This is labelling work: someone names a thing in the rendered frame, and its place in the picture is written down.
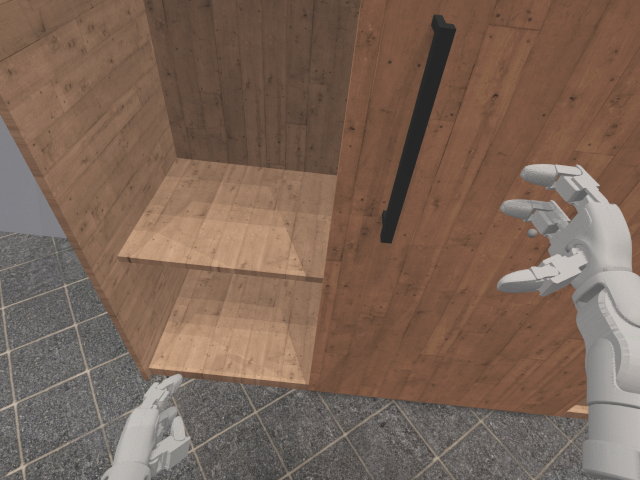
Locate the left robot hand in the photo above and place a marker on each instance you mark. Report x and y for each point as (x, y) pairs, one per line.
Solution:
(144, 430)

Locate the handle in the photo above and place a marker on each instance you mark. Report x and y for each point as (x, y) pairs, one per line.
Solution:
(437, 58)

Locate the right robot hand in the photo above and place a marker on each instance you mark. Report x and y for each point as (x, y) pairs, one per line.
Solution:
(598, 231)

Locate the right robot forearm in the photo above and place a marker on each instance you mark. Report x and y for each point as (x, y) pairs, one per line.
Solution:
(608, 318)

